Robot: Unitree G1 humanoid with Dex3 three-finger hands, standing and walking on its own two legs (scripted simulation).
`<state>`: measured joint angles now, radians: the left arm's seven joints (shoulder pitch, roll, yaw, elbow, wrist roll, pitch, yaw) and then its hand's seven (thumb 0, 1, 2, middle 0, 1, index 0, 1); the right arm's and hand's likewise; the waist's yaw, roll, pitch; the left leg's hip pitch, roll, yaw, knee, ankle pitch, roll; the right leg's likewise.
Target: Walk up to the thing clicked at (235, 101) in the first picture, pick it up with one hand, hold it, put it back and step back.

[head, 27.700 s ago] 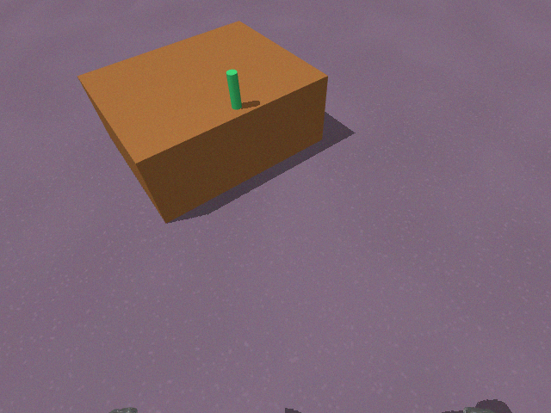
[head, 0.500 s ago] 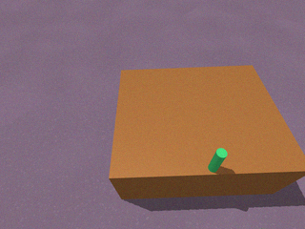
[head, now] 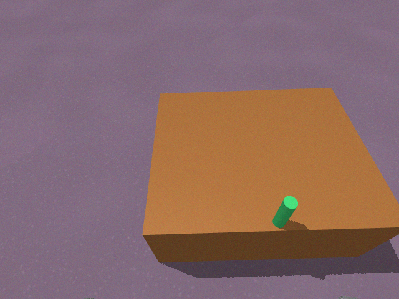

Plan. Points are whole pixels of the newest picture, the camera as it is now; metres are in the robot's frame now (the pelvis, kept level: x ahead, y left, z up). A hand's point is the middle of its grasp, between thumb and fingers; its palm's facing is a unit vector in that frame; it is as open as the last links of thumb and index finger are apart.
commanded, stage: stand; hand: right
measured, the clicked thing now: (284, 213) +0.40 -0.25 -0.31
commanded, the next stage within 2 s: step back in 0.12 s
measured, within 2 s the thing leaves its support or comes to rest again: neither
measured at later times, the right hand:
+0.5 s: hand out of the picture +0.04 -0.27 -0.17, palm faces -0.02 +0.93 -0.37, open 7.4 cm
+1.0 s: hand out of the picture -0.06 -0.21 -0.15, palm faces +0.01 +0.91 -0.42, open 7.4 cm
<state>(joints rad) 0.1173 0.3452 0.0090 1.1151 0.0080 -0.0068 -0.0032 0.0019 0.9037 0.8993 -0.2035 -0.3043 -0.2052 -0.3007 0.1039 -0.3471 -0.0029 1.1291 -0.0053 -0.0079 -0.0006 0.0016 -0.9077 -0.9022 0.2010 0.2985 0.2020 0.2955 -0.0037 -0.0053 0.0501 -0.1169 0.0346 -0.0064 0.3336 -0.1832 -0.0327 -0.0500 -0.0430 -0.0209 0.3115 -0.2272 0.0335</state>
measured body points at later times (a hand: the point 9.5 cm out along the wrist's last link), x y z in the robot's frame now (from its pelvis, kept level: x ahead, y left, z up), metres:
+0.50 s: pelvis -0.08 +0.00 -0.02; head -0.01 -0.01 +0.42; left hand +0.01 +0.31 -0.14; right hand +0.04 -0.32 -0.15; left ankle -0.08 +0.13 -0.69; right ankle -0.04 -0.14 -0.75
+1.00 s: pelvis -0.18 +0.06 -0.02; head -0.10 +0.08 +0.43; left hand -0.09 +0.37 -0.16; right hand -0.06 -0.25 -0.12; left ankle -0.14 +0.14 -0.75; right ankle -0.22 -0.07 -0.70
